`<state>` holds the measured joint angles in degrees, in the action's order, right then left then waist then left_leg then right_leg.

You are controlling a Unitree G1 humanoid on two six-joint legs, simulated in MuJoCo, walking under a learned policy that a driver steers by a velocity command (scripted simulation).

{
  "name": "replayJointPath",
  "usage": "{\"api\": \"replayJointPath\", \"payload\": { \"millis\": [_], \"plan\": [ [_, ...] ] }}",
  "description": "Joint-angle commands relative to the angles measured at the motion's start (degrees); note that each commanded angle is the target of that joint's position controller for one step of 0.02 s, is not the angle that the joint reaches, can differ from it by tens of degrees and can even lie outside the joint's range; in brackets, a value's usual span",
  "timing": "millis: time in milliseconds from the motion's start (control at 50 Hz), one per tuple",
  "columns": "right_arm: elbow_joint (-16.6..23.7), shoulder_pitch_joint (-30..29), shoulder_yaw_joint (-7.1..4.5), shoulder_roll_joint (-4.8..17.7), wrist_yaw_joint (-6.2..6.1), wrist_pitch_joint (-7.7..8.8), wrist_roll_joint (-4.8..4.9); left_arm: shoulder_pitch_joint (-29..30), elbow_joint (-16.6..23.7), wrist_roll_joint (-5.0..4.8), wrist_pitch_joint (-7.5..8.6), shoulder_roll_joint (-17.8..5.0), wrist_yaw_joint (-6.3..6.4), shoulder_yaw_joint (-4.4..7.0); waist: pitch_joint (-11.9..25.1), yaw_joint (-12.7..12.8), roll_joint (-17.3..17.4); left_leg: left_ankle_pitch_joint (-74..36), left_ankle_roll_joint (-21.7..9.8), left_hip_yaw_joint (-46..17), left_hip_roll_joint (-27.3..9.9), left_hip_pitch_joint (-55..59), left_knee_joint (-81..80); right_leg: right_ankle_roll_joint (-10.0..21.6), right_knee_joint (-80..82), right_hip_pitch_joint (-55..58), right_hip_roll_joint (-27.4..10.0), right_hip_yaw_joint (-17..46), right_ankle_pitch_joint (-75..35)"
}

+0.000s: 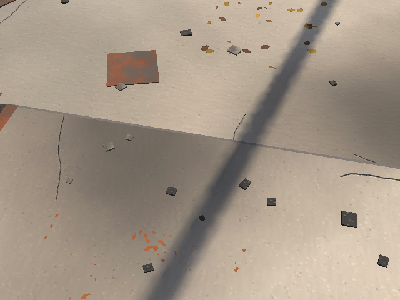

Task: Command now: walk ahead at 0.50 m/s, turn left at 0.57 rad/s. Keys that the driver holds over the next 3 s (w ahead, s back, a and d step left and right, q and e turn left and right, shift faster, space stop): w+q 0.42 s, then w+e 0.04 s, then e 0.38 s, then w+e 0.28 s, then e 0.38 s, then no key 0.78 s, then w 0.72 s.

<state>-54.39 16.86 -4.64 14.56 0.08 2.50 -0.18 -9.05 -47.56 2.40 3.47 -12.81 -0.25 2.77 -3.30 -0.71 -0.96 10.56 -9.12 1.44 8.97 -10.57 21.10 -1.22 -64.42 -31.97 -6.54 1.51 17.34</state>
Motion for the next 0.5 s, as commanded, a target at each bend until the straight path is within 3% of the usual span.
{"api": "replayJointPath", "payload": {
  "millis": [20, 120, 220, 260, 300, 320, 340, 360, 380, 400, 420, 460, 500],
  "plan": [
    [3.4, 1.8, -1.44, 8.0, -0.03, 1.64, 0.26, -2.0, 2.9, 0.33, -1.45, -4.2, -0.39, 0.81, 1.1, 1.4, 1.4, -20.0, -7.6, -15.6, -15.3, 0.6, -9.8, -2.0, 6.2, -3.6, -0.4, -1.7, -5.3],
    [3.5, 8.1, -1.47, 8.2, 0.05, 1.15, 0.1, 8.9, 7.3, -0.14, -1.64, -4.9, -0.75, 0.46, 1.0, -3.1, 4.0, -20.8, -4.7, -17.5, -14.4, 7.6, -8.1, -2.1, 17.8, -8.7, 1.4, -1.6, -14.3],
    [4.1, 11.1, -1.55, 9.2, -0.64, 0.84, -0.74, 16.2, 11.1, -0.71, -0.64, -5.5, -1.21, -0.3, 0.5, -5.4, 5.3, -26.0, -4.3, -20.5, -15.8, 13.7, -4.0, -0.6, 27.0, -8.0, 4.4, -1.5, -14.3],
    [5.1, 9.2, -1.81, 10.3, -1.1, 0.91, -0.91, 13.7, 11.3, -0.97, -0.07, -6.7, -1.1, -0.15, 0.8, -3.3, 6.2, -28.3, -2.6, -21.9, -16.4, 12.8, -1.7, 0.7, 31.6, -1.4, 5.4, -0.7, -12.5],
    [6.5, 5.3, -2.15, 11.9, -0.78, 1.33, -0.94, 2.8, 8.3, -1.19, 0.63, -9.4, -0.2, 0.91, 5.1, 1.9, 6.0, -38.1, 0.1, -21.0, -14.5, 8.3, 7.1, 2.7, 35.0, 15.3, 8.5, -1.8, -8.5],
    [6.9, 3.9, -2.05, 11.5, -0.19, 1.77, -0.41, -5.7, 6.4, -0.86, 1.37, -11.1, 0.54, 1.64, 9.8, 6.5, 3.0, -35.7, 1.5, -18.4, -10.9, 4.0, 18.4, 4.3, 38.3, 27.4, 6.2, -0.4, -10.5],
    [9.0, 4.8, -0.66, 6.5, 0.25, 2.23, 0.25, -15.2, 6.1, 0.71, 1.65, -15.5, 1.63, 2.57, 19.2, 9.2, -3.4, -16.7, 2.6, -14.4, -7.2, -4.0, 35.2, 6.9, 39.4, 41.2, -8.0, 13.6, 1.7],
    [10.6, 12.2, -0.03, 3.0, 0.13, 1.88, 1.85, -12.3, 6.7, 1.52, 0.92, -19.7, 1.45, 3.42, 23.0, 3.3, -17.9, 22.6, 4.0, -9.2, 0.9, -20.8, 48.2, 12.8, 47.5, 49.5, -20.5, 40.8, 3.6],
    [8.7, 11.3, -0.44, 7.7, -0.41, 0.85, -0.39, -8.3, 7.4, 0.35, 0.16, -14.5, 1.06, 2.81, 16.5, 1.8, -8.9, 18.3, 3.5, -9.3, -5.0, -25.4, 53.5, 13.1, 48.2, 42.6, -18.9, 41.5, 10.9],
    [8.7, 7.3, -0.57, 8.0, 0.08, 0.46, -0.91, -4.6, 8.0, -0.24, 0.06, -9.3, 0.9, 1.54, 8.7, 1.6, -2.6, 12.5, 3.9, -8.2, -7.3, -25.3, 52.2, 12.0, 49.2, 34.5, -15.9, 31.0, 9.6],
    [9.1, 4.9, -0.33, 6.9, 0.55, 0.26, -0.97, -3.3, 7.6, -0.16, 0.18, -7.2, 0.72, 0.94, 4.9, 1.2, -0.4, 9.4, 4.4, -7.5, -9.1, -24.2, 49.7, 10.7, 50.4, 29.1, -12.8, 22.4, 2.3],
    [9.4, 4.3, 0.12, 5.1, 1.67, -0.49, -2.13, -5.4, 5.2, -0.42, 1.09, -6.5, 0.51, 0.49, 3.2, 0.3, -4.5, 8.0, 5.2, -7.5, -10.1, -20.9, 46.1, 9.9, 52.2, 23.9, -8.2, 13.5, -9.0],
    [9.2, 4.8, 0.49, 3.8, 1.78, -0.98, -2.03, -8.0, 3.3, -1.11, 2.7, -6.8, -0.27, 0.42, 3.4, -0.5, -4.9, 8.9, 6.0, -7.6, -8.2, -19.5, 44.1, 11.6, 50.9, 23.3, -8.0, 9.4, -31.7]
  ]
}}
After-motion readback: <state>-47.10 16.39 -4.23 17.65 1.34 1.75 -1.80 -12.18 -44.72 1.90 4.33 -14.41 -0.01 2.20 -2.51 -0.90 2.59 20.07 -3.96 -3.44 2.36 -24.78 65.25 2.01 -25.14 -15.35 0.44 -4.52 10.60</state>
